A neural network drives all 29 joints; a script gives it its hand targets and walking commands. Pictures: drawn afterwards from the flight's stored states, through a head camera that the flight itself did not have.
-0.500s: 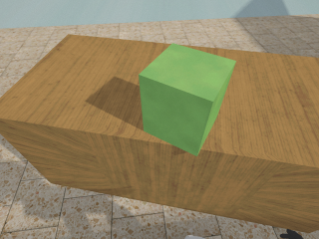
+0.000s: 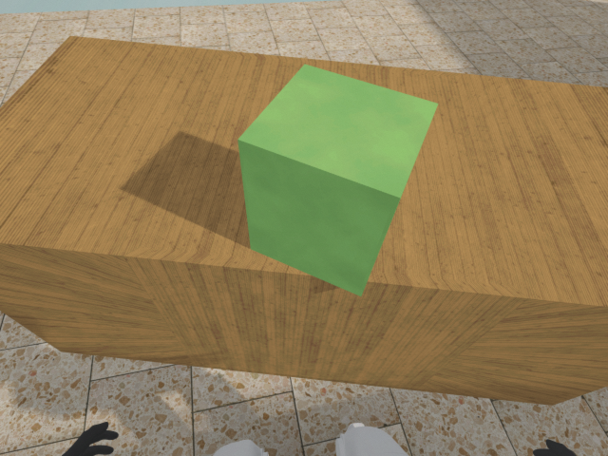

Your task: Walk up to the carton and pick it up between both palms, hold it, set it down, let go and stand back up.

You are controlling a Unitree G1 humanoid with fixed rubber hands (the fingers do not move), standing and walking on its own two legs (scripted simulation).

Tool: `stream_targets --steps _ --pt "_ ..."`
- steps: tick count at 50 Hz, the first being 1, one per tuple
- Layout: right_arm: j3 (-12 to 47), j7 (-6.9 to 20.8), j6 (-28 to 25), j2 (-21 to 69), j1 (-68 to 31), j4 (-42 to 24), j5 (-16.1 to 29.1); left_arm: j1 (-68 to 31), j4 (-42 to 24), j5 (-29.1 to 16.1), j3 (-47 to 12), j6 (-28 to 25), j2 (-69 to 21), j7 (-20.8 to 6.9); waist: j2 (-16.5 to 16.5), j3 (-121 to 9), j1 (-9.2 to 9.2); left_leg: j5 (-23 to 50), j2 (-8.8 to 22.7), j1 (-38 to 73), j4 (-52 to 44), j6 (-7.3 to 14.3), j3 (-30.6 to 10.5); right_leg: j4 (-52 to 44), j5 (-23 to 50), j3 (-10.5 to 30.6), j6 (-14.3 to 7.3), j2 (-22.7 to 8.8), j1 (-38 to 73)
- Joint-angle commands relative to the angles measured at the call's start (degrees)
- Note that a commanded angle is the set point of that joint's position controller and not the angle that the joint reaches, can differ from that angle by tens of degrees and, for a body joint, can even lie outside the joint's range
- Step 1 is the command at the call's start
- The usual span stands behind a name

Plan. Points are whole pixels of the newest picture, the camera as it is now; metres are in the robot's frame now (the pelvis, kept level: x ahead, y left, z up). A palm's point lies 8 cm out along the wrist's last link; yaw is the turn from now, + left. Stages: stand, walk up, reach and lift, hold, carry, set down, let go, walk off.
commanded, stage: walk up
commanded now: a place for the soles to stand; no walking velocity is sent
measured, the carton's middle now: (333, 184) +0.50 -0.02 +0.03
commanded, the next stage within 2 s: none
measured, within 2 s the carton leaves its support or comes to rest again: neither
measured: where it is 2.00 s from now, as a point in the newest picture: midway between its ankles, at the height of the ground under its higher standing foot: outside the picture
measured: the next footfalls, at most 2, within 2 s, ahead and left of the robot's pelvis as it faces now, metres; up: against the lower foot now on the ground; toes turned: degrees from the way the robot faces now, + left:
right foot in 0.18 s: +0.04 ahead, -0.15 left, +0.00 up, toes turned -2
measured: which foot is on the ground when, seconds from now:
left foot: down 0.00-1.00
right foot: up 0.00-0.16, down 0.18-1.00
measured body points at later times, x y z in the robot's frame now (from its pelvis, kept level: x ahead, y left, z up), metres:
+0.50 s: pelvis -0.02 -0.02 -0.01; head +0.02 -0.03 +0.44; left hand +0.07 +0.31 -0.10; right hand +0.07 -0.35 -0.12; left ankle +0.00 +0.08 -0.72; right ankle +0.00 -0.15 -0.71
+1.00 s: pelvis -0.04 -0.02 -0.01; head -0.02 -0.03 +0.44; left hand +0.07 +0.30 -0.10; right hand +0.05 -0.36 -0.11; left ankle +0.00 +0.08 -0.71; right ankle +0.00 -0.15 -0.71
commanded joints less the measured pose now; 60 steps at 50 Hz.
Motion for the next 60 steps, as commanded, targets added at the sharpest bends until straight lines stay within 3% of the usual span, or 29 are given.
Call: stream_targets --steps 1,4,7,8,9,10,11,13,15,19,21,22,24,25,28,31,33,34,36,38,40,41,44,46,47,52,55,58,60 --pt "-5.6 -0.3 0.4 -11.8 -0.1 -3.6 -1.6 3.7 1.1 -0.7 3.9 -0.3 7.3 0.6 10.8 -8.2 -2.80 30.9 14.4 13.0 -14.4 6.4 -11.6 -3.2 -0.4 -4.8 3.1 -3.1 -2.1" --pt "-5.7 0.7 1.3 -12.5 -4.2 -4.6 -1.7 5.6 2.9 -0.4 4.4 -1.1 8.1 0.7 12.4 -7.0 -1.66 12.7 13.6 4.1 -14.5 7.4 -10.7 -9.6 1.1 -7.2 2.9 -3.0 5.4" --pt "-4.9 1.6 2.3 -11.5 -5.0 -4.3 -1.3 9.7 6.3 0.2 5.8 -2.0 9.6 1.0 6.5 -9.3 0.75 -5.8 10.9 -3.7 -6.6 5.8 -8.9 -20.4 5.3 -4.0 1.9 -2.6 18.5" --pt "-4.5 1.6 2.7 -8.9 -4.2 -4.6 -1.5 9.4 6.3 0.9 6.1 -2.3 11.1 1.4 2.7 -7.2 0.37 -12.0 7.8 -8.3 -0.4 3.5 -5.9 -24.7 3.5 2.2 1.0 -4.3 19.5" --pt "-3.5 1.8 3.2 -6.3 -4.6 -4.6 -1.1 8.8 5.5 1.7 7.2 -2.8 16.3 1.9 -6.6 -2.2 0.86 -14.2 1.5 -16.7 9.8 -0.2 -4.7 -34.6 -7.1 26.9 -4.0 -16.2 15.7" --pt "-3.7 1.2 3.5 -7.5 -6.5 -5.1 -1.2 4.3 3.6 1.9 7.3 -3.4 19.1 2.2 -3.1 2.6 -0.21 -13.1 0.7 -16.7 13.9 -1.2 -9.9 -41.4 -18.8 38.4 -9.3 -23.8 6.2" --pt "-4.5 1.1 3.6 -10.0 -5.9 -4.2 -1.0 1.8 3.8 1.6 7.7 -3.3 20.8 2.4 -4.5 3.9 -0.08 -13.2 2.2 -13.2 14.5 -1.3 -12.6 -41.8 -21.9 37.2 -11.9 -24.5 2.0" --pt "-5.6 2.0 3.2 -11.2 -4.8 -2.0 -0.9 -0.3 4.2 1.0 6.3 -3.5 16.6 2.0 -2.3 4.9 -1.82 -9.4 2.0 -7.8 11.6 -1.0 -11.9 -38.3 -19.5 29.5 -9.3 -18.6 -2.1" --pt "-5.6 2.3 3.0 -10.1 -4.1 -1.4 -0.4 0.8 4.4 1.5 5.7 -3.7 15.2 1.7 -7.3 1.9 -1.37 -8.7 1.3 -5.0 7.6 -0.1 -10.3 -34.9 -13.0 23.8 -7.3 -15.5 0.6" --pt "-4.4 1.6 1.3 -9.3 -2.9 -1.2 -0.5 3.0 4.1 0.3 5.3 -3.3 13.5 1.5 -8.6 -7.3 -1.35 -5.9 -0.8 -0.8 -4.3 -0.3 -8.5 -23.5 15.3 20.0 -7.0 -13.4 11.4" --pt "-4.8 1.0 0.0 -10.2 0.8 0.5 -0.7 0.4 3.3 -0.7 4.0 -3.1 11.1 1.7 -4.3 -11.7 -3.27 8.8 2.2 12.0 -11.4 1.2 -11.8 -14.0 28.5 12.4 -4.3 -10.6 4.9" --pt "-5.5 0.6 -0.7 -13.2 4.1 0.9 -1.3 0.4 2.2 -1.3 2.9 -3.4 8.2 1.9 3.6 -15.9 -4.65 20.6 9.8 19.6 -14.7 3.2 -20.0 -4.1 29.2 5.6 -0.5 -6.1 0.1" --pt "-5.3 0.6 -0.4 -14.5 1.4 0.8 -0.6 1.2 4.0 -1.3 3.2 -2.6 8.9 2.4 5.7 -14.9 -3.66 31.2 21.1 19.2 -14.8 9.8 -25.5 -0.5 -6.8 -1.9 3.1 -3.6 -3.4" --pt "-5.7 0.7 -0.2 -13.8 -0.9 0.1 -0.7 2.2 4.7 -1.2 3.1 -2.5 9.6 2.3 7.2 -13.0 -2.51 29.6 21.0 18.1 -14.4 12.1 -23.1 -1.7 -9.6 -2.5 2.4 -4.9 -2.6" --pt "-4.9 0.7 0.9 -12.1 -4.4 0.2 -1.2 3.6 6.5 -0.9 3.7 -3.1 8.2 1.6 8.0 -7.8 -0.83 29.7 14.4 8.6 -10.2 7.1 -13.3 -12.7 0.7 -4.4 1.3 -4.3 4.6" --pt "-3.8 1.2 1.5 -8.6 -6.7 -1.3 -0.2 6.4 7.5 -0.4 5.1 -3.9 11.8 2.0 0.5 -11.7 0.59 14.8 4.8 -1.2 3.5 0.6 -4.6 -18.8 29.8 7.5 -2.5 -9.0 16.5" --pt "-3.4 1.3 2.6 -7.4 -6.4 -0.9 0.0 2.9 6.6 0.1 5.1 -4.0 15.7 2.4 -3.9 -9.5 -0.93 -10.5 -0.4 -3.7 5.2 -0.9 -7.3 -25.3 19.1 26.2 -9.6 -19.6 11.5" --pt "-4.1 1.2 2.6 -8.3 -4.3 0.2 0.0 1.3 6.1 0.1 5.3 -3.9 16.5 2.4 -4.0 -9.2 -1.53 -10.3 -0.5 0.0 1.5 -0.6 -9.3 -26.0 17.0 26.8 -11.2 -20.2 7.7" --pt "-4.2 1.5 1.8 -9.0 -3.8 1.7 0.0 -3.1 5.4 -0.3 4.1 -3.5 13.4 2.2 -2.3 -7.2 -3.66 -3.7 1.5 5.7 -6.3 0.1 -10.3 -23.8 13.8 17.3 -6.4 -13.8 1.4" --pt "-4.9 1.5 1.0 -12.3 -1.3 2.8 -0.4 -5.7 4.8 -0.3 3.2 -3.2 9.3 1.7 3.0 -9.1 -4.84 -2.9 10.5 10.3 -15.8 4.5 -17.7 -13.6 11.5 4.6 0.2 -6.1 -2.2" --pt "-4.9 1.5 0.8 -13.7 -4.5 1.2 -0.7 -1.5 6.6 -0.5 3.8 -2.6 10.2 1.6 4.9 -8.2 -2.36 3.0 17.8 6.4 -18.2 10.2 -22.0 -5.2 -0.3 -3.0 2.3 -3.1 1.7" --pt "-4.8 1.7 0.9 -13.8 -7.3 0.6 -0.9 1.4 7.4 -0.4 4.0 -2.9 10.5 1.6 7.1 -8.8 -0.63 4.5 18.5 4.5 -16.6 10.8 -20.7 -7.7 -3.7 -2.8 1.9 -4.3 4.4" --pt "-3.9 2.0 1.7 -10.8 -9.3 0.7 -0.9 2.2 8.2 0.1 4.9 -3.6 11.0 1.3 4.0 -6.9 0.18 -5.5 8.7 -3.8 -10.2 2.8 -10.1 -20.3 5.2 5.4 -1.2 -6.9 10.4" --pt "-3.3 2.0 2.2 -8.3 -9.1 0.7 -0.4 1.3 7.3 0.8 5.5 -4.1 15.0 1.4 -7.0 -5.9 -0.43 -10.9 0.6 -7.0 1.0 -0.7 -7.7 -29.7 0.1 25.5 -6.6 -15.6 9.0" --pt "-3.5 1.9 2.7 -9.5 -8.4 1.7 -0.1 -0.2 6.9 0.9 5.8 -4.0 17.0 1.6 -5.7 -6.9 -0.76 -13.0 -0.4 -4.6 3.9 -0.5 -8.3 -32.7 -7.1 29.5 -8.2 -18.5 6.5" --pt "-4.8 2.3 1.4 -10.7 -2.5 3.2 -0.9 -6.8 6.2 0.7 3.6 -3.4 10.5 1.2 -2.0 -6.7 -4.71 -7.4 4.8 9.5 -13.2 2.0 -13.6 -23.8 -1.9 11.4 -1.2 -8.3 -3.7" --pt "-4.7 1.8 0.7 -13.6 -7.4 2.5 -1.3 -1.3 8.4 -0.4 3.8 -2.9 9.6 1.1 6.5 -6.8 -1.08 -10.4 14.8 5.3 -21.5 7.0 -21.8 -9.7 0.8 -1.3 1.9 -3.7 1.2" --pt "-3.8 2.1 1.2 -11.9 -9.5 2.5 -1.5 2.0 9.0 0.0 4.6 -3.5 11.0 1.1 3.4 -8.1 0.49 -5.9 11.9 0.9 -14.7 5.0 -14.7 -18.3 3.2 2.4 0.4 -5.5 8.6" --pt "-3.2 2.1 1.6 -9.7 -8.5 2.8 -0.6 1.2 8.8 0.2 5.0 -4.2 13.3 1.4 -3.2 -9.7 -0.34 -2.8 4.2 -1.5 -3.8 0.6 -7.6 -25.0 10.8 16.7 -3.5 -11.7 11.1"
